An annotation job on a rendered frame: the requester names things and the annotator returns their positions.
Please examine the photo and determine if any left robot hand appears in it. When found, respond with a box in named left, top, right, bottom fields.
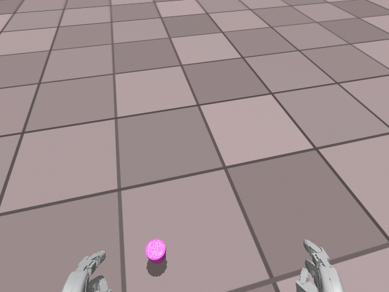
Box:
left=61, top=251, right=112, bottom=292

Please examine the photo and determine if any cup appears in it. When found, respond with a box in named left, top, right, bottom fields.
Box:
left=145, top=238, right=166, bottom=264

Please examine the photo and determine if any right robot hand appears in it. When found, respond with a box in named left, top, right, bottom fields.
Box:
left=296, top=239, right=345, bottom=292

